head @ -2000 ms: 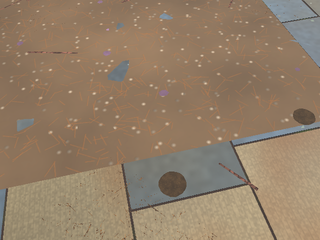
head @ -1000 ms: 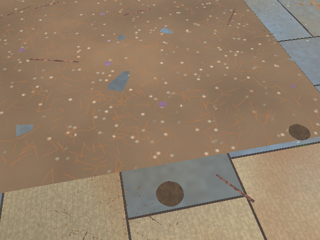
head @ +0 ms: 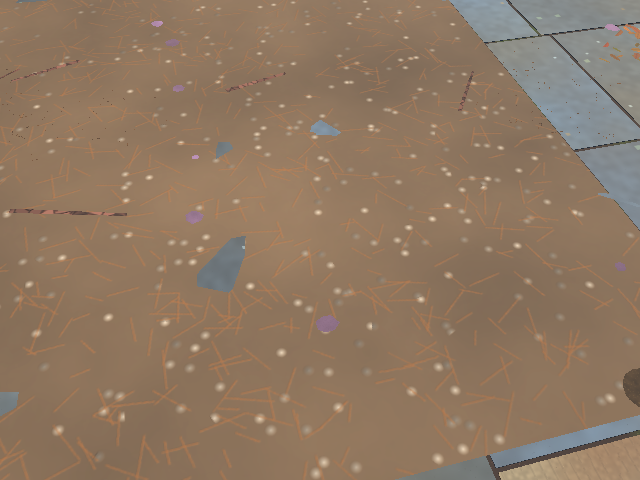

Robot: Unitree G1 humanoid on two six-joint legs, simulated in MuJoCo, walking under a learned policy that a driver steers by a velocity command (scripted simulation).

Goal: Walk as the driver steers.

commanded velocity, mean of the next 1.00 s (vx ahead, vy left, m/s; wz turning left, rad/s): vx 0.50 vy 0.00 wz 0.18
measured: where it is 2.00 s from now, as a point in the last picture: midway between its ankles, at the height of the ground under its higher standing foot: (221, 271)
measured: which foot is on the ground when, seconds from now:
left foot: down 0.00-0.28, up 0.30-0.78, down 0.80-1.00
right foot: up 0.00-0.24, down 0.26-0.82, up 0.84-1.00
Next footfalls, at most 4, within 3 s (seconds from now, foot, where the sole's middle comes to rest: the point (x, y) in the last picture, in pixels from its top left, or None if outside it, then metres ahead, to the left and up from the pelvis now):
0.26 right None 0.34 -0.16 -0.78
0.80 left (272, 430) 0.63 0.09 -0.78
1.30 right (318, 306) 0.96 -0.03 -0.78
1.82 left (171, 284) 1.04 0.35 -0.78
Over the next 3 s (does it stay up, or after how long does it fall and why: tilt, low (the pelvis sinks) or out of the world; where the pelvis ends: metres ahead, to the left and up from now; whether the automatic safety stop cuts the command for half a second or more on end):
stays up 1.27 0.46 -0.01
